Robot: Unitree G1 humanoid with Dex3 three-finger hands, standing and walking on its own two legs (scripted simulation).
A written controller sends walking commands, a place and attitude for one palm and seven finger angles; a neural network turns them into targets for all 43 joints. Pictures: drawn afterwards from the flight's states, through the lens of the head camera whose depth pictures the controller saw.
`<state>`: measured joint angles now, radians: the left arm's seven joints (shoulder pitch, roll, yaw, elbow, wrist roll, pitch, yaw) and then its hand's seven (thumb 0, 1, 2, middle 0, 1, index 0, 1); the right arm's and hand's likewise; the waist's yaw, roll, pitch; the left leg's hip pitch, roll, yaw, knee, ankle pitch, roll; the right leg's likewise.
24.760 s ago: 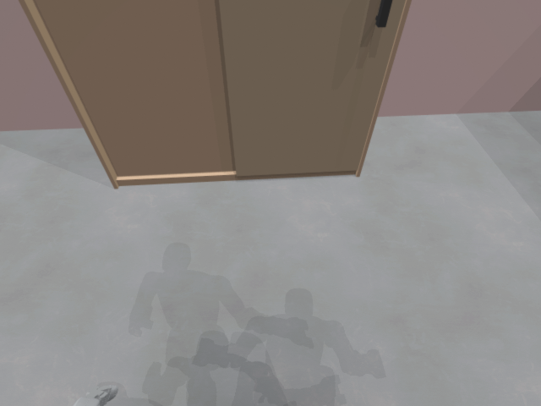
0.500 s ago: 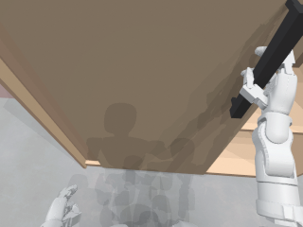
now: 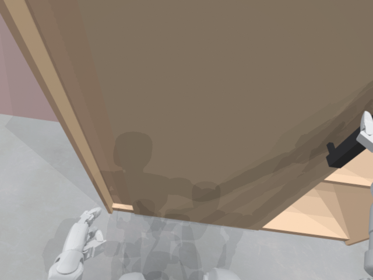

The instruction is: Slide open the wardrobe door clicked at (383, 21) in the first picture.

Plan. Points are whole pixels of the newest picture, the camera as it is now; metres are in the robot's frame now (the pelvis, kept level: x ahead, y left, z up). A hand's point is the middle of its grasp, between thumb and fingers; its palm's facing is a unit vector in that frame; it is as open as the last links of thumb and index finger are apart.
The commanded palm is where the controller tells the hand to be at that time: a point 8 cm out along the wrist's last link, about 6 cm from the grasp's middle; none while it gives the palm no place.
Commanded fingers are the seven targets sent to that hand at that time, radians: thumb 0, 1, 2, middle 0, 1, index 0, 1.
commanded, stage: stop walking and hold the door there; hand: right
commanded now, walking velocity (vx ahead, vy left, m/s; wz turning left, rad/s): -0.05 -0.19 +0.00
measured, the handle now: out of the picture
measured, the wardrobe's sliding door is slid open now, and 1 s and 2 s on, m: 0.50 0.50 0.50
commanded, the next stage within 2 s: none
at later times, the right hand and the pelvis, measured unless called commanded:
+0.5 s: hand (367, 132) +0.37 -0.31 +0.17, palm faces +0.47 +0.85 -0.24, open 6.6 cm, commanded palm +0.33 -0.35 +0.15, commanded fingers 0.00 -0.90 -0.90 0.45 1.40 0.45 1.40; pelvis -0.04 -0.02 +0.00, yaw +4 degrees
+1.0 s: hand (368, 131) +0.37 -0.31 +0.17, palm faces +0.42 +0.88 -0.22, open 6.1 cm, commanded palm +0.33 -0.35 +0.15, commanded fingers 0.00 -0.90 -0.90 0.45 1.40 0.45 1.40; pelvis -0.06 -0.03 +0.01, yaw +5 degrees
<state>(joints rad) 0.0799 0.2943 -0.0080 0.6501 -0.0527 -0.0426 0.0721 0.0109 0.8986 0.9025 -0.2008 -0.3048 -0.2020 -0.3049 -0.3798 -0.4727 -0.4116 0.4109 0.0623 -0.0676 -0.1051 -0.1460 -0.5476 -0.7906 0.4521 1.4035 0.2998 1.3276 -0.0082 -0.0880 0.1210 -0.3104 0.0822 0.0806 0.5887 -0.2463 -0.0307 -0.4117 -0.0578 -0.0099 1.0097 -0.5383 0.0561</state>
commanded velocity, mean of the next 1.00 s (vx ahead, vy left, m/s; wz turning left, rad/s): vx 0.01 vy -0.02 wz -0.01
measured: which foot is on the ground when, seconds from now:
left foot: down 0.00-0.22, up 0.24-0.40, down 0.42-1.00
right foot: up 0.00-0.18, down 0.20-1.00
